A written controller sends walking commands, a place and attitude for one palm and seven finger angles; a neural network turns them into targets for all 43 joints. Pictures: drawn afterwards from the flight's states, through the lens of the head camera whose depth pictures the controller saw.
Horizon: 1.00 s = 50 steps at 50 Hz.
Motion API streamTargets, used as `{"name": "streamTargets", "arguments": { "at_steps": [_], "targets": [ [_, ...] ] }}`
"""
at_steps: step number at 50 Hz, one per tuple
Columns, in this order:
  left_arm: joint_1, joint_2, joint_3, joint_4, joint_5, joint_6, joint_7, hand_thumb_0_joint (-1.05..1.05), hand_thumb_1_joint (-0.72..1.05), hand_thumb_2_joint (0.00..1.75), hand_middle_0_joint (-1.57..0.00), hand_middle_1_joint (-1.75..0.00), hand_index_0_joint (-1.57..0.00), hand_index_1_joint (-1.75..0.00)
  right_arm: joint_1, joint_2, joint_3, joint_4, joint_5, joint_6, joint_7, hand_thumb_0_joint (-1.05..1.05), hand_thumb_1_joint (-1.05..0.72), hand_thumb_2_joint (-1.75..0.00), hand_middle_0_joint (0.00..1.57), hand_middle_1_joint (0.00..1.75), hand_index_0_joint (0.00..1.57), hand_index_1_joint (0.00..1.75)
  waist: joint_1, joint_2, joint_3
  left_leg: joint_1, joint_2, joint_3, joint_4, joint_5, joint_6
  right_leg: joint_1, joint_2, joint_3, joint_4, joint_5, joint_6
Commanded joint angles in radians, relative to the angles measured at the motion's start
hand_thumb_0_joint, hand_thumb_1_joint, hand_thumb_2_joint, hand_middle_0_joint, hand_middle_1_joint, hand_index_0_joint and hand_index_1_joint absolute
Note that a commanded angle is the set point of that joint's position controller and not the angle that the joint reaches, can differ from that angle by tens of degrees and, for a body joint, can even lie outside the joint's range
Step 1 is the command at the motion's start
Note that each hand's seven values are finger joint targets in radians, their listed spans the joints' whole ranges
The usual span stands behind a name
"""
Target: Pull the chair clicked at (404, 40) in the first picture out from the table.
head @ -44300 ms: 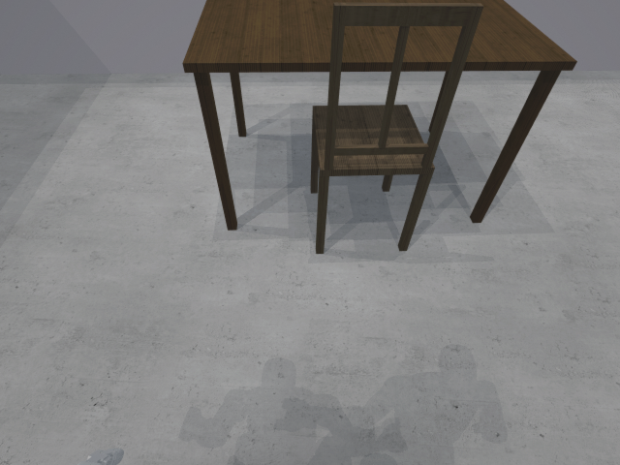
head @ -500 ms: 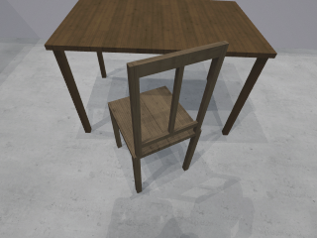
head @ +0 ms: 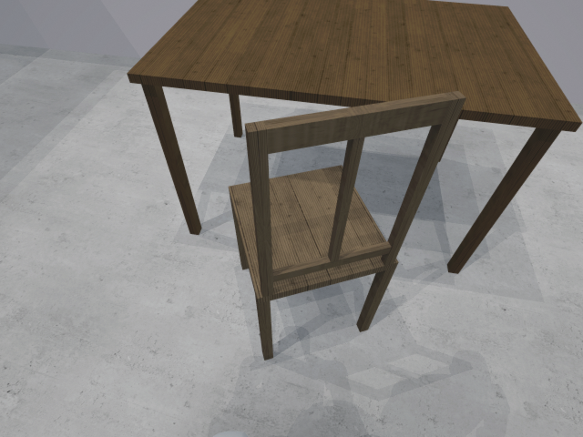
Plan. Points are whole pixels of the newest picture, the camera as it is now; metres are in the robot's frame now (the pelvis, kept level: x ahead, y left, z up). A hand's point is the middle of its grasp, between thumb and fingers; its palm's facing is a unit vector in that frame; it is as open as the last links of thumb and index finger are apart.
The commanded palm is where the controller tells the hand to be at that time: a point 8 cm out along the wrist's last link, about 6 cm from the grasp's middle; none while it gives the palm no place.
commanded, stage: shuffle to correct the standing spot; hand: left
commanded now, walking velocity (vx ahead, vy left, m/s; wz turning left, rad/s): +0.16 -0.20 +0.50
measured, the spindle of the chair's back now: (342, 208) +0.55 -0.07 -0.05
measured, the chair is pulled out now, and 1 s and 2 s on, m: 0.27 0.27 0.27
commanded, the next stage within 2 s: come to a stop and stand still in 1.38 s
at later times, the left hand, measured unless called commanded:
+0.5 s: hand out of the picture +0.12 +0.14 -0.17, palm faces +0.24 -0.95 -0.19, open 7.4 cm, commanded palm none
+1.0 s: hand (279, 427) +0.18 +0.03 -0.18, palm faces +0.31 -0.94 -0.16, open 7.3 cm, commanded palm none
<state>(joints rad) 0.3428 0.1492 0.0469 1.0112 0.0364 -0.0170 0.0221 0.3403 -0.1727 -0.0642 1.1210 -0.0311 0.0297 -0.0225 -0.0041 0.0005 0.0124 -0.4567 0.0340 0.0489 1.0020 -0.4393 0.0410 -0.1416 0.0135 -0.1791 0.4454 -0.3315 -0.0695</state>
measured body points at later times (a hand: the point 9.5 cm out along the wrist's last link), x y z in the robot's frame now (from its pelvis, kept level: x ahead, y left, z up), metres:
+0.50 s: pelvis +0.11 -0.05 +0.00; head +0.15 -0.03 +0.45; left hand +0.11 +0.19 -0.15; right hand +0.23 -0.27 -0.15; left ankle +0.11 +0.07 -0.74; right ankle +0.20 -0.22 -0.69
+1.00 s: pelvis +0.21 -0.14 +0.00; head +0.25 -0.11 +0.45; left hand +0.16 +0.08 -0.17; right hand +0.32 -0.35 -0.15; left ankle +0.18 -0.04 -0.74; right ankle +0.24 -0.26 -0.69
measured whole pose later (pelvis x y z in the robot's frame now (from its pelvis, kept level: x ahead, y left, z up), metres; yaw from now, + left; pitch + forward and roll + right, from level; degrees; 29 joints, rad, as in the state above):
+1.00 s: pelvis +0.21 -0.14 +0.00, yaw +17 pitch +0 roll +0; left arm 0.26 0.17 0.04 1.02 0.02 0.07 0.01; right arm 0.22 -0.14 -0.03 1.02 -0.03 0.02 -0.05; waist 0.00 -0.03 0.09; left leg -0.22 0.04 0.09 0.52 -0.29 0.02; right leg -0.39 -0.02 -0.02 0.89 -0.44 0.03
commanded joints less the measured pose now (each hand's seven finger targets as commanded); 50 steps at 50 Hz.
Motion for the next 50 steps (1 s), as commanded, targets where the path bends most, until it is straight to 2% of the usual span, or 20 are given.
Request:
{"name": "streamTargets", "arguments": {
  "at_steps": [1,5,9,10,11,12,13,15,18,24,27,28,29,30,33,37,39,41,44,50],
  "targets": [
    [0.114,0.087,-0.002,-0.002,0.008,-0.018,0.013,0.00,0.90,0.90,-0.20,-0.30,-0.20,-0.30,-0.133,-0.032,-0.004,-0.141,0.003,-0.031,0.016,0.00,-0.90,-0.90,0.20,0.30,0.20,0.30,0.018,-0.088,0.103,-0.239,0.038,0.054,0.108,0.027,-0.011,0.107,-0.292,0.148,-0.184,0.476,-0.126],
    [0.135,0.103,-0.005,0.013,0.011,-0.013,0.013,0.00,0.90,0.90,-0.20,-0.30,-0.20,-0.30,-0.188,-0.020,0.004,-0.181,0.002,-0.030,0.027,0.00,-0.90,-0.90,0.20,0.30,0.20,0.30,0.020,-0.115,0.094,-0.146,0.024,0.116,-0.086,0.081,0.004,0.094,-0.265,0.073,-0.147,0.614,-0.095],
    [0.077,0.151,0.003,-0.006,-0.005,-0.005,-0.004,0.00,0.90,0.90,-0.20,-0.30,-0.20,-0.30,-0.023,-0.068,-0.002,-0.149,0.000,-0.048,0.008,0.00,-0.90,-0.90,0.20,0.30,0.20,0.30,-0.069,-0.113,-0.037,0.207,-0.059,0.192,-0.367,0.192,0.054,0.069,-0.208,-0.037,0.168,0.937,-0.034],
    [0.073,0.139,0.000,-0.022,-0.008,-0.001,-0.011,0.00,0.90,0.90,-0.20,-0.30,-0.20,-0.30,0.101,-0.113,-0.015,-0.118,-0.004,-0.050,0.001,0.00,-0.90,-0.90,0.20,0.30,0.20,0.30,-0.127,-0.060,-0.099,0.431,0.007,0.087,-0.443,0.294,0.087,-0.083,-0.195,-0.042,0.393,0.775,-0.001],
    [0.085,0.093,-0.003,-0.063,-0.017,0.004,-0.025,0.00,0.90,0.90,-0.20,-0.30,-0.20,-0.30,0.174,-0.228,-0.042,-0.114,-0.011,-0.047,-0.015,0.00,-0.90,-0.90,0.20,0.30,0.20,0.30,-0.139,0.168,-0.156,0.642,0.314,-0.368,-0.543,0.478,0.224,-0.394,-0.082,-0.041,0.729,0.162,0.071],
    [0.052,0.104,-0.004,-0.107,-0.002,0.008,-0.025,0.00,0.90,0.90,-0.20,-0.30,-0.20,-0.30,0.178,-0.300,-0.048,-0.116,0.013,-0.043,-0.020,0.00,-0.90,-0.90,0.20,0.30,0.20,0.30,-0.122,0.152,-0.155,0.588,0.506,-0.663,-0.686,0.471,0.319,-0.516,-0.043,0.121,0.902,-0.220,0.073],
    [-0.006,0.127,0.005,-0.127,0.009,0.019,-0.020,0.00,0.90,0.90,-0.20,-0.30,-0.20,-0.30,0.093,-0.287,-0.048,-0.139,0.018,-0.044,-0.025,0.00,-0.90,-0.90,0.20,0.30,0.20,0.30,-0.099,0.049,-0.051,0.422,0.482,-0.620,-0.737,0.276,0.282,-0.551,-0.086,0.200,0.907,-0.172,0.078],
    [0.008,0.109,0.017,-0.099,0.018,0.037,-0.028,0.00,0.90,0.90,-0.20,-0.30,-0.20,-0.30,-0.103,-0.180,-0.020,-0.186,0.010,-0.054,-0.028,0.00,-0.90,-0.90,0.20,0.30,0.20,0.30,0.000,0.161,0.103,0.166,0.343,-0.427,-0.784,0.122,0.183,-0.531,-0.140,0.218,0.848,-0.024,0.107],
    [0.081,0.086,0.017,-0.063,0.008,0.057,-0.040,0.00,0.90,0.90,-0.20,-0.30,-0.20,-0.30,-0.162,-0.181,-0.021,-0.210,0.007,-0.063,-0.020,0.00,-0.90,-0.90,0.20,0.30,0.20,0.30,0.045,0.120,0.014,0.073,0.223,-0.182,-0.755,0.191,0.123,-0.375,-0.137,0.197,0.675,0.075,0.128],
    [0.008,0.076,0.010,-0.101,0.000,0.048,-0.035,0.00,0.90,0.90,-0.20,-0.30,-0.20,-0.30,-0.143,-0.222,-0.058,-0.216,-0.006,-0.025,-0.001,0.00,-0.90,-0.90,0.20,0.30,0.20,0.30,-0.003,0.110,0.010,0.065,0.184,-0.173,-0.708,0.008,0.093,-0.220,-0.079,0.084,0.274,0.067,0.149],
    [0.074,0.107,0.017,-0.092,0.000,0.035,-0.030,0.00,0.90,0.90,-0.20,-0.30,-0.20,-0.30,-0.141,-0.206,-0.058,-0.218,-0.007,-0.010,0.000,0.00,-0.90,-0.90,0.20,0.30,0.20,0.30,0.026,0.092,-0.013,0.039,0.142,-0.172,-0.559,0.032,0.043,-0.052,-0.036,0.059,0.075,0.114,0.138],
    [0.115,0.140,0.022,-0.081,0.002,0.028,-0.024,0.00,0.90,0.90,-0.20,-0.30,-0.20,-0.30,-0.127,-0.172,-0.050,-0.219,-0.004,-0.009,0.001,0.00,-0.90,-0.90,0.20,0.30,0.20,0.30,0.044,-0.001,-0.022,-0.005,0.077,-0.117,-0.429,0.035,0.013,0.018,-0.076,0.120,-0.016,0.112,0.118],
    [0.134,0.218,0.035,-0.079,0.011,0.021,-0.012,0.00,0.90,0.90,-0.20,-0.30,-0.20,-0.30,-0.090,-0.087,-0.033,-0.228,0.001,-0.009,0.002,0.00,-0.90,-0.90,0.20,0.30,0.20,0.30,0.047,-0.236,-0.034,-0.116,-0.044,0.017,-0.201,-0.075,-0.032,0.075,-0.259,0.342,-0.109,0.146,0.044],
    [0.109,0.251,0.031,-0.098,0.011,0.027,-0.010,0.00,0.90,0.90,-0.20,-0.30,-0.20,-0.30,-0.108,-0.052,-0.022,-0.249,0.008,-0.005,-0.004,0.00,-0.90,-0.90,0.20,0.30,0.20,0.30,0.048,-0.258,-0.016,-0.115,-0.051,0.006,-0.035,-0.230,-0.029,-0.003,-0.369,0.427,-0.182,0.159,-0.046],
    [-0.022,0.175,0.022,-0.111,0.007,0.032,0.007,0.00,0.90,0.90,-0.20,-0.30,-0.20,-0.30,-0.088,-0.105,-0.028,-0.215,0.005,-0.002,-0.009,0.00,-0.90,-0.90,0.20,0.30,0.20,0.30,0.007,-0.241,-0.022,-0.103,0.007,-0.018,0.153,-0.114,-0.030,-0.015,-0.295,0.287,-0.118,0.359,-0.114],
    [-0.022,0.157,0.011,-0.089,0.008,0.041,0.016,0.00,0.90,0.90,-0.20,-0.30,-0.20,-0.30,-0.067,-0.043,-0.004,-0.196,0.009,-0.008,-0.005,0.00,-0.90,-0.90,0.20,0.30,0.20,0.30,-0.002,-0.137,-0.027,0.075,-0.014,0.034,-0.217,-0.049,-0.028,-0.053,-0.272,0.184,-0.009,0.536,-0.113],
    [-0.025,0.141,0.005,-0.065,-0.015,0.049,0.010,0.00,0.90,0.90,-0.20,-0.30,-0.20,-0.30,0.030,-0.053,0.003,-0.151,0.006,-0.015,-0.009,0.00,-0.90,-0.90,0.20,0.30,0.20,0.30,-0.042,-0.089,-0.042,0.296,0.002,0.016,-0.559,0.246,-0.020,-0.125,-0.208,0.137,0.094,0.380,-0.031],
    [0.047,0.063,-0.011,-0.075,-0.022,0.049,0.003,0.00,0.90,0.90,-0.20,-0.30,-0.20,-0.30,0.042,-0.195,-0.015,-0.161,-0.002,-0.030,-0.023,0.00,-0.90,-0.90,0.20,0.30,0.20,0.30,-0.026,0.294,-0.025,0.407,0.371,-0.444,-0.713,0.640,0.146,-0.370,-0.071,0.096,0.351,-0.176,0.096],
    [-0.044,0.117,0.006,-0.064,-0.008,0.062,0.003,0.00,0.90,0.90,-0.20,-0.30,-0.20,-0.30,-0.023,-0.165,-0.006,-0.146,-0.002,-0.032,-0.042,0.00,-0.90,-0.90,0.20,0.30,0.20,0.30,-0.018,0.198,0.040,0.311,0.328,-0.303,-0.662,0.879,0.162,-0.373,-0.077,0.222,0.570,-0.150,0.105],
    [-0.066,0.090,0.007,-0.063,-0.015,0.071,-0.015,0.00,0.90,0.90,-0.20,-0.30,-0.20,-0.30,-0.071,-0.197,-0.030,-0.134,0.001,-0.019,-0.042,0.00,-0.90,-0.90,0.20,0.30,0.20,0.30,-0.022,0.106,-0.008,0.365,0.292,-0.127,-0.589,0.919,0.105,-0.265,-0.057,0.157,0.337,-0.088,0.102]
  ]
}}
